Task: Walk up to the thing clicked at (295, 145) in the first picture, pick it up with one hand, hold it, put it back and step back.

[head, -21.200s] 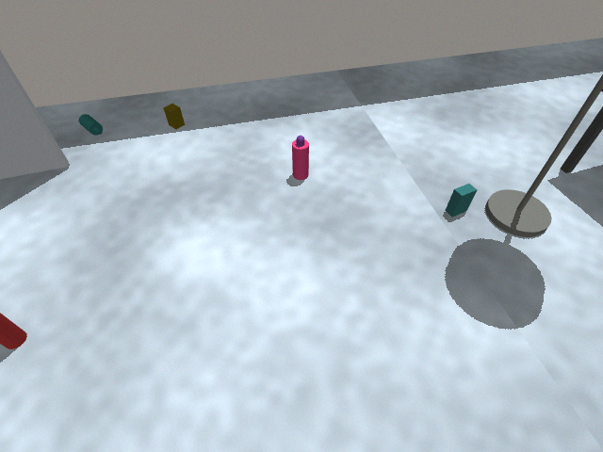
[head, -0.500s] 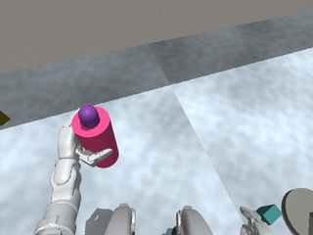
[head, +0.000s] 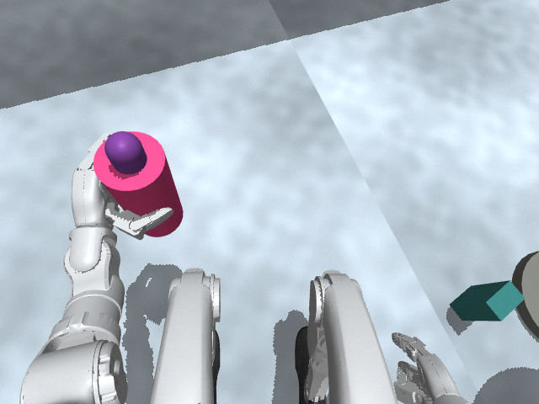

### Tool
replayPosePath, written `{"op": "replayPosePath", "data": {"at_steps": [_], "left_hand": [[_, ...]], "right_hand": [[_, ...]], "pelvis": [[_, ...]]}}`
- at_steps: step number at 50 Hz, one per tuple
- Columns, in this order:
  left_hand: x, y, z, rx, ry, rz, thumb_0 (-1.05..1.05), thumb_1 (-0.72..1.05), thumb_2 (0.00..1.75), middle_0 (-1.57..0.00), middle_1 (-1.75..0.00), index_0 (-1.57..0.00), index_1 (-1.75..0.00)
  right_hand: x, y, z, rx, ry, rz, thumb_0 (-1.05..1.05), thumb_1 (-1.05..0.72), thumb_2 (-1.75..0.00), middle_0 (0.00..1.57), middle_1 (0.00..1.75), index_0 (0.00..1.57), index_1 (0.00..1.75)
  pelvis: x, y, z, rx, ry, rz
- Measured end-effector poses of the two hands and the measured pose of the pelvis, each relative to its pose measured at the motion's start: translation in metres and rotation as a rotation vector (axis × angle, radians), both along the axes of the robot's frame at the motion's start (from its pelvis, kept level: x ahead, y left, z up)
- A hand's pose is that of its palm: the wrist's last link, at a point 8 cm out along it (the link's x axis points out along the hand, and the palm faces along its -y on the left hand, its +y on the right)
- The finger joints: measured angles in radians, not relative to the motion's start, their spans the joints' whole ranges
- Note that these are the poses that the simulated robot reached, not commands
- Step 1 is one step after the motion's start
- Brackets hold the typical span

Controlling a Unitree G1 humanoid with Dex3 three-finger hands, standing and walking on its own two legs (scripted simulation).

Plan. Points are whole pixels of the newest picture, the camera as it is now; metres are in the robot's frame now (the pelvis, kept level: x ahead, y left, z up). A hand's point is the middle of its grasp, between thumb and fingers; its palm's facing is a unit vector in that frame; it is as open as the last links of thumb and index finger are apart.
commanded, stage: crouch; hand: left
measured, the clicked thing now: (143, 186) +0.42 +0.20 -0.03
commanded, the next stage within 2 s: lower in 1.00 s
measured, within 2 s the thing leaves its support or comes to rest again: neither
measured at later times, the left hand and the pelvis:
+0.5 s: hand (157, 206) +0.43 +0.21 -0.17, palm faces +0.11 -0.99 +0.01, open 11.5 cm; pelvis -0.02 +0.00 -0.12, yaw -2 degrees
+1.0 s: hand (163, 212) +0.44 +0.22 -0.23, palm faces +0.11 -0.99 +0.01, open 11.5 cm; pelvis -0.01 +0.00 -0.15, yaw -5 degrees
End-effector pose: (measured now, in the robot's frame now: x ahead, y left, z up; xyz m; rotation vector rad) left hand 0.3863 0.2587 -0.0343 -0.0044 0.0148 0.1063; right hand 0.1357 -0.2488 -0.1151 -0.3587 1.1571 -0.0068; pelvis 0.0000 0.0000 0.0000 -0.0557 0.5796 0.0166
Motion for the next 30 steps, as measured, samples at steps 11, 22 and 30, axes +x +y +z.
{"op": "replayPosePath", "data": {"at_steps": [11,22,30], "left_hand": [[0.006,0.005,-0.074,-0.002,-0.009,0.022,0.01,-0.54,1.07,-0.65,-0.99,-0.63,-0.97],[0.014,0.006,-0.121,-0.003,0.004,0.013,0.01,-0.54,1.06,-0.65,-0.98,-0.63,-0.97],[0.017,0.008,-0.146,-0.008,0.015,0.01,0.01,-0.54,1.06,-0.65,-0.99,-0.63,-0.97]], "right_hand": [[-0.038,-0.013,-0.068,-0.04,0.078,-0.015,0.0,-0.91,-0.9,0.2,0.3,0.2,0.3],[-0.055,-0.023,-0.105,-0.071,0.126,-0.015,0.0,-0.91,-0.9,0.2,0.3,0.2,0.3],[-0.051,-0.027,-0.116,-0.098,0.136,0.012,0.0,-0.91,-0.9,0.2,0.3,0.2,0.3]], "pelvis": [[-0.015,-0.001,-0.071,-0.006,-0.02,-0.011],[-0.018,-0.001,-0.113,-0.016,-0.049,-0.024],[-0.016,-0.001,-0.13,-0.031,-0.068,-0.035]]}}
